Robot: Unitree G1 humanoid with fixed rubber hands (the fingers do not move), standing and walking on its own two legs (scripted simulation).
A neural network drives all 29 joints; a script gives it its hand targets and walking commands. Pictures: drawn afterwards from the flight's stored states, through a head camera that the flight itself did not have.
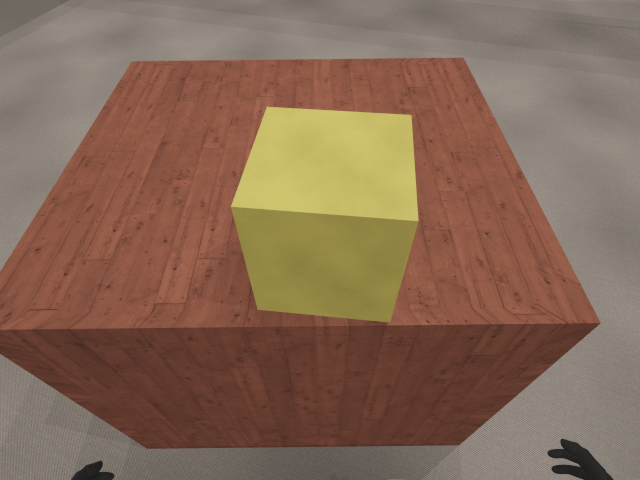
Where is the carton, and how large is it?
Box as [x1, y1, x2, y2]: [231, 107, 417, 322]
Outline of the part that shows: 267,107 231,205 257,309 389,322 417,224 411,115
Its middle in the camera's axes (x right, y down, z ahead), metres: +0.01 -0.03 +0.53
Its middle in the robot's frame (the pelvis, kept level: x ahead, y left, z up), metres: +0.42 -0.01 +0.08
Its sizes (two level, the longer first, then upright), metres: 0.190 0.187 0.211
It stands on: a pedestal, 0.74 m high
